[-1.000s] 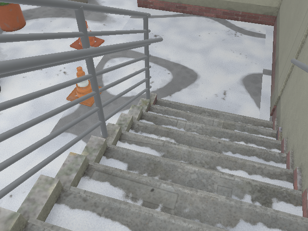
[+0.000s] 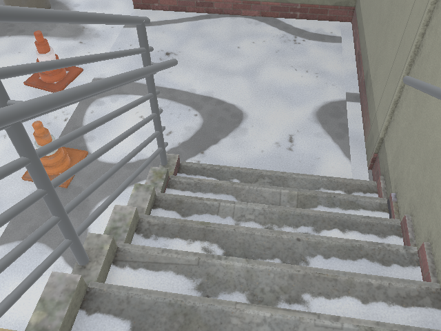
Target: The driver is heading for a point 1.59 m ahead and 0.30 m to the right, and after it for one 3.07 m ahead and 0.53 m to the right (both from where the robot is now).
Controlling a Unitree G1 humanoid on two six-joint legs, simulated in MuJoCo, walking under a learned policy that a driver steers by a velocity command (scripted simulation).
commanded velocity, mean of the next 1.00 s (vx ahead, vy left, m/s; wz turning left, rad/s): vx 0.06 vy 0.00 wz -0.39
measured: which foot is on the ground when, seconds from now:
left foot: up 0.00-0.26, down 0.28-0.76, up 0.78-1.00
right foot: down 0.00-0.28, up 0.30-0.72, down 0.74-1.00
